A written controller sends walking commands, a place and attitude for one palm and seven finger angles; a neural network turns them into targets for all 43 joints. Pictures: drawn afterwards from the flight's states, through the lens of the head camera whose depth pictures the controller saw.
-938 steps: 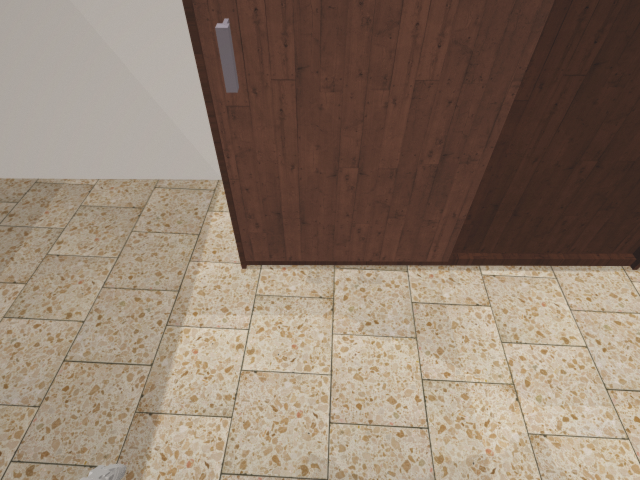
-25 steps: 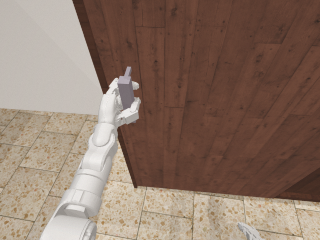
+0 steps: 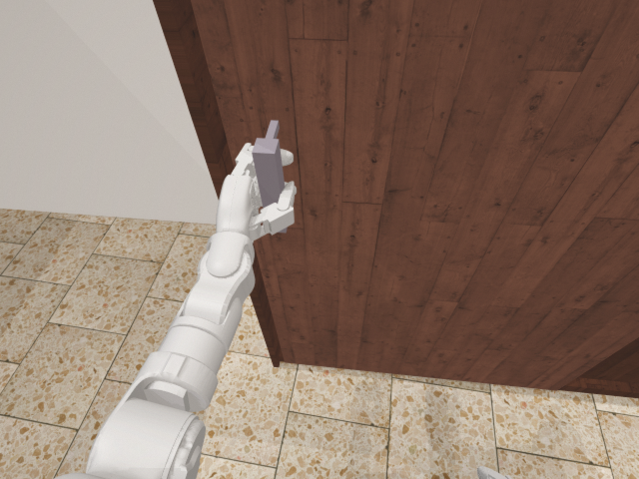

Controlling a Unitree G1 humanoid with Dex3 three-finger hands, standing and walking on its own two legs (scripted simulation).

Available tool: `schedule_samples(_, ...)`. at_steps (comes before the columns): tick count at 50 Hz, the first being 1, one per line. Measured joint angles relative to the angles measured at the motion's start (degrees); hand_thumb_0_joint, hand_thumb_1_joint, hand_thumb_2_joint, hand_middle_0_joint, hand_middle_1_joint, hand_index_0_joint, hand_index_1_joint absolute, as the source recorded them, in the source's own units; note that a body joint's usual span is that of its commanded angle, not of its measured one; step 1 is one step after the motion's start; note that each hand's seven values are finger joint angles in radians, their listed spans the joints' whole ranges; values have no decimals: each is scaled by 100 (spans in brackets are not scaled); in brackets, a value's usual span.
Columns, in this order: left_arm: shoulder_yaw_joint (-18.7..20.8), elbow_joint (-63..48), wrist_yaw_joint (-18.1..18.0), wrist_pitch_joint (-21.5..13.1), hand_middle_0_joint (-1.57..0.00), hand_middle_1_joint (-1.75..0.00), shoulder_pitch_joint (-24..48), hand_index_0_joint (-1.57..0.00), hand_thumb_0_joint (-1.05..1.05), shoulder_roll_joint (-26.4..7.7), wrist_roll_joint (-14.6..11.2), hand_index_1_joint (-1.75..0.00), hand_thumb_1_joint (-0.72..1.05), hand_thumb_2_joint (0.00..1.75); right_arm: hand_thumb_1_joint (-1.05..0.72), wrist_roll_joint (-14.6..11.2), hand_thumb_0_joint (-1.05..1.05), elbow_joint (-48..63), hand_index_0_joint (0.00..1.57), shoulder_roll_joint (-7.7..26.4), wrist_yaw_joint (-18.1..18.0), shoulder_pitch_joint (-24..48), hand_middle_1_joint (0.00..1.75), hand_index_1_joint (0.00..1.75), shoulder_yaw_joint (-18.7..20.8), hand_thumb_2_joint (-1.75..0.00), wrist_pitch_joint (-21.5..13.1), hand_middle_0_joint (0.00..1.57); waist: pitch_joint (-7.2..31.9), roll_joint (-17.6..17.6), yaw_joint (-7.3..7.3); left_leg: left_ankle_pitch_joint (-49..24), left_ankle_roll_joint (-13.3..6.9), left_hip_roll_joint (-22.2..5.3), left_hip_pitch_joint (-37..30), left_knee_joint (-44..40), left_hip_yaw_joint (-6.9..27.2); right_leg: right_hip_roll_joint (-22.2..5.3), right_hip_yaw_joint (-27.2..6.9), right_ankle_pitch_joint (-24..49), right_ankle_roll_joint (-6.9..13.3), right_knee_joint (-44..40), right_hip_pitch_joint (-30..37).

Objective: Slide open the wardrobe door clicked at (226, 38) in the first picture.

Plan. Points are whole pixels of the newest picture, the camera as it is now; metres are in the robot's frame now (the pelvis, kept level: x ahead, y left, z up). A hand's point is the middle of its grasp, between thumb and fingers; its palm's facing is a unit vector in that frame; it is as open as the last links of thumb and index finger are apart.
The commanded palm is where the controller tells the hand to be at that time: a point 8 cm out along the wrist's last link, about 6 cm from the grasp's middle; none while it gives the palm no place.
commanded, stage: step sideways, sliding the door along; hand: left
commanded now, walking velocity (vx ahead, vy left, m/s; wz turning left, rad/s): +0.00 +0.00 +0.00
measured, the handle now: (275, 177) +0.48 +0.09 +0.11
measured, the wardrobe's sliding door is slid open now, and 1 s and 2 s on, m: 0.02 0.08 0.46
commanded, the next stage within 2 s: none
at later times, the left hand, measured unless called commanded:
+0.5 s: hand (297, 208) +0.42 +0.05 +0.11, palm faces +0.06 -0.99 -0.14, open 6.5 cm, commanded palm +0.40 +0.06 +0.11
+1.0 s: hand (340, 206) +0.43 +0.00 +0.11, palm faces +0.31 -0.94 -0.16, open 6.6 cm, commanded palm +0.39 -0.02 +0.11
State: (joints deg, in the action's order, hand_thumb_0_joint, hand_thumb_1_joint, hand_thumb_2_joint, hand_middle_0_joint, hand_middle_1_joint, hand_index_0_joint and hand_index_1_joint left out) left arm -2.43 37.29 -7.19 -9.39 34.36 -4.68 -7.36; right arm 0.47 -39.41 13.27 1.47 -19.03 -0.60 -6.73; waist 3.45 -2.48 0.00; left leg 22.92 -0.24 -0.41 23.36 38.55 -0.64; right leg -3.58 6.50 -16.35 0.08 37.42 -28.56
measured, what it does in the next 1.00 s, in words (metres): steps to the right: right foot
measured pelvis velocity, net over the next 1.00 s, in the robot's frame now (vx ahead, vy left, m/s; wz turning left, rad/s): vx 0.04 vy -0.21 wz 0.06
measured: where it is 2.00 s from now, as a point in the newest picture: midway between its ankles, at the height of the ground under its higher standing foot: outside the picture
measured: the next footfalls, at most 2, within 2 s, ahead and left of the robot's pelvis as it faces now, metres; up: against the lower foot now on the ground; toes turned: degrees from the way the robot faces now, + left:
right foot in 0.94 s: +0.12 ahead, -0.34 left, +0.00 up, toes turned -3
left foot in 1.10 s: +0.06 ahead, -0.06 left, +0.00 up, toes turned +13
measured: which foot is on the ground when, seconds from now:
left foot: down 0.00-0.96, up 0.98-1.00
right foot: down 0.00-0.62, up 0.64-0.92, down 0.94-1.00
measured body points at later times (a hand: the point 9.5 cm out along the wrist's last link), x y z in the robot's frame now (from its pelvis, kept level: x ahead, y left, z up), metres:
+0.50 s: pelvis +0.00 -0.06 +0.00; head +0.06 -0.08 +0.44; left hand +0.41 +0.11 +0.12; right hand +0.14 -0.29 -0.14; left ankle -0.05 +0.09 -0.69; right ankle +0.02 -0.13 -0.72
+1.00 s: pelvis +0.04 -0.21 -0.01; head +0.13 -0.23 +0.43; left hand +0.41 +0.05 +0.12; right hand +0.25 -0.40 -0.13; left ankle -0.01 +0.02 -0.70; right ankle +0.08 -0.34 -0.72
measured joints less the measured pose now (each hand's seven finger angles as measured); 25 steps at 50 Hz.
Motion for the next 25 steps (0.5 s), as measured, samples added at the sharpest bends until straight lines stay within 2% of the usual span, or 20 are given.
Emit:
schedule_samples(5, -44, 107, -41, -64, -28, -139, 79, -22, 0, 54, 9, -140, 70, 80, -91, 0, 1, 17, 20, 18, 2, 45, 30, 30, 1, -90, -35, 20, -15, 5, 0, -17, 17, -6, 15, -2, 12, 5, 10, 0, 23, 20, -21)
schedule_samples(7, 68, 126, 94, -106, -29, -139, 87, -23, -1, -50, 153, -140, 68, 79, -91, -68, 1, -9, 20, 2, -149, 224, 30, 30, -56, -90, 137, 20, -163, 27, -52, -37, 15, -31, -144, -76, -28, 39, -26, 25, 28, -40, 108)
schedule_samples(10, 97, 66, 162, -82, -33, -136, 49, -25, -1, -234, 152, -140, 65, 78, -91, -173, 1, 33, 20, -56, -463, 445, 30, 30, -63, -90, 393, 20, -394, 54, -140, -98, 29, -71, -438, -246, -72, 93, -60, 95, 46, -193, 374)
schedule_samples(13, 105, -39, 209, -27, -35, -134, 5, -27, -2, -369, 119, -140, 64, 78, -91, -187, 1, 120, 20, -92, -678, 550, 30, 30, -35, -90, 491, 20, -525, 98, -103, -11, 48, -116, -581, -159, -156, 136, -146, 15, 69, 2, 417)
schedule_samples(17, 184, -204, 321, 42, -37, -133, -85, -29, -3, -566, 57, -140, 62, 79, -91, -92, 1, 128, 20, -184, -778, 659, 30, 30, 25, -90, 534, 20, -761, 73, -56, 180, 134, -245, -802, 50, -162, 303, -322, -449, 118, 753, 390)
schedule_samples(20, 224, -316, 327, 123, -39, -133, -130, -28, -3, -645, 43, -140, 62, 81, -91, -83, 1, 113, 20, -231, -736, 641, 30, 30, 18, -90, 571, 20, -891, 2, 34, 290, 289, -386, -928, 179, -62, 407, -312, -170, 182, 510, 667)
schedule_samples(21, 238, -342, 302, 154, -39, -133, -127, -28, -3, -638, 52, -140, 62, 81, -91, -97, 1, 99, 20, -223, -720, 636, 30, 30, 12, -90, 581, 20, -920, -66, 65, 344, 338, -462, -915, 278, 6, 476, -242, -256, 228, 402, 780)
schedule_samples(23, 264, -396, 218, 258, -39, -134, -70, -26, -3, -582, 97, -140, 64, 83, -90, -154, 1, 25, 20, -191, -703, 696, 30, 30, 28, -90, 610, 20, -1008, -175, 59, 244, 272, -556, -690, 763, 89, 549, -49, -405, 358, 315, 894)
schedule_samples(25, 267, -435, 158, 371, -37, -134, 46, -24, -2, -507, 172, -140, 65, 83, -91, -177, 1, -52, 20, -148, -709, 797, 30, 30, 65, -90, 608, 20, -1123, -107, 82, 648, 197, -357, -328, 1642, 140, 474, 64, -379, 460, 222, 952)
